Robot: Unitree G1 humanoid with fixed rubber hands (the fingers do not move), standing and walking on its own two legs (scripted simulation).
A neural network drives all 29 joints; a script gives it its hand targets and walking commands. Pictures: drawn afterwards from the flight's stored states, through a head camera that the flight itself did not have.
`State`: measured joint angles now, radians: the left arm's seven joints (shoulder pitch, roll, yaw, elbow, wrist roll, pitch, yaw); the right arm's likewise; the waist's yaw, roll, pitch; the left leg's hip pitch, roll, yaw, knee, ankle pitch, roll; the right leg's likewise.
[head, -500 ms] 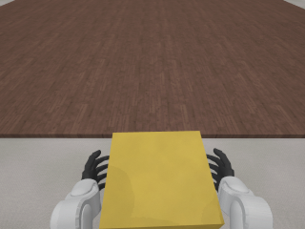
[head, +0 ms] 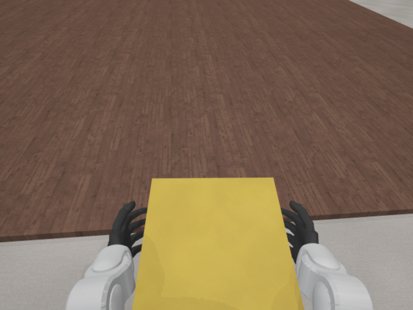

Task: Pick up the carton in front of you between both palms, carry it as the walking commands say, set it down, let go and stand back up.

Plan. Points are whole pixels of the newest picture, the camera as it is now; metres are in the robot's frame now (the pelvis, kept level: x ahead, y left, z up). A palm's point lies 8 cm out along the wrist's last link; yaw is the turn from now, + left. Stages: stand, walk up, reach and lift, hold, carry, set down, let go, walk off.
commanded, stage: carry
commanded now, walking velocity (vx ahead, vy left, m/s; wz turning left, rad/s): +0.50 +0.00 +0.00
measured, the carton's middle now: (212, 261) +0.23 -0.01 +0.02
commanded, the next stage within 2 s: none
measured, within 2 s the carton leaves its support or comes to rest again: neither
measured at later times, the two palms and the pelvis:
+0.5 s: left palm (160, 101) +0.61 +0.12 +0.13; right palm (271, 102) +0.63 -0.19 +0.12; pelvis +0.33 -0.05 -0.01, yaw +2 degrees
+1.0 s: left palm (163, 58) +1.02 +0.15 +0.08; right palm (240, 60) +1.00 -0.16 +0.09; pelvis +0.66 +0.00 -0.02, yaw +1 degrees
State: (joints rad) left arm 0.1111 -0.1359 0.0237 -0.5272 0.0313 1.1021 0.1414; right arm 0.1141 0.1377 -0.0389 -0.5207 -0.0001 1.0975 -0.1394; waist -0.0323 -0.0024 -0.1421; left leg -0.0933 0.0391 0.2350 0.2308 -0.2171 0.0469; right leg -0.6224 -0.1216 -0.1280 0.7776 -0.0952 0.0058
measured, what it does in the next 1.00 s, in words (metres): walks ahead: right foot, then left foot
